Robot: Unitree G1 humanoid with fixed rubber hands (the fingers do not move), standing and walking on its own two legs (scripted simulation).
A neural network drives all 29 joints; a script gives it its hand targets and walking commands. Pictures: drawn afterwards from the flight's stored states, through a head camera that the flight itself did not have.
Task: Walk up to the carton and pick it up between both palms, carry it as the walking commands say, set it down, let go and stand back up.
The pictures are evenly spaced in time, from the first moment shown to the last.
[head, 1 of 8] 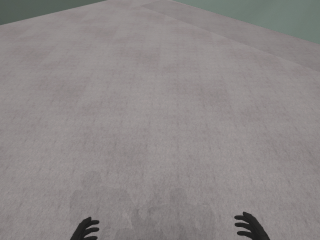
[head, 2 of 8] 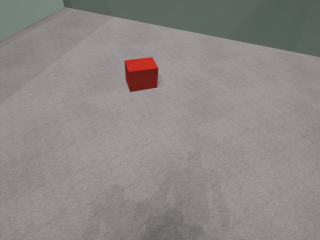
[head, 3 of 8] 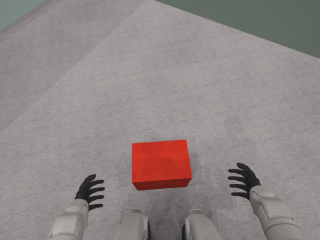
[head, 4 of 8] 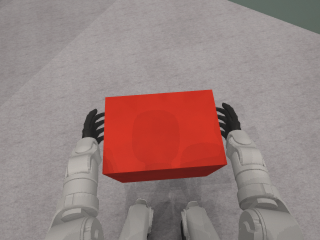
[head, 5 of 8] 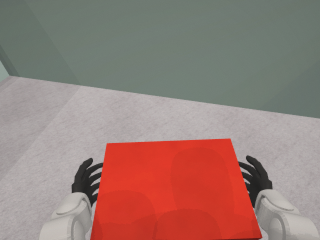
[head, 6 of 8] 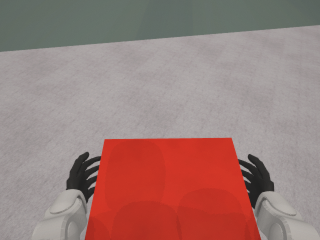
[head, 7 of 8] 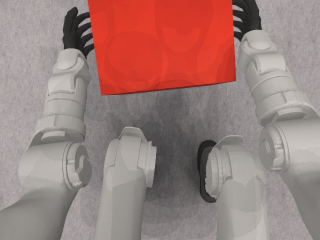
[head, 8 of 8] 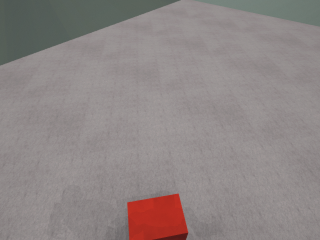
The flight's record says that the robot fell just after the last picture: no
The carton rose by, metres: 0.69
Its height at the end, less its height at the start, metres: +0.00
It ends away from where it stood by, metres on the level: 1.41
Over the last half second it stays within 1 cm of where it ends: yes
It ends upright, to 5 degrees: yes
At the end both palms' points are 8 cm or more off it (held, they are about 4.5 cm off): yes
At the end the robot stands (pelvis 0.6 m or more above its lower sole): yes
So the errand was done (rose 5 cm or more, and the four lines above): yes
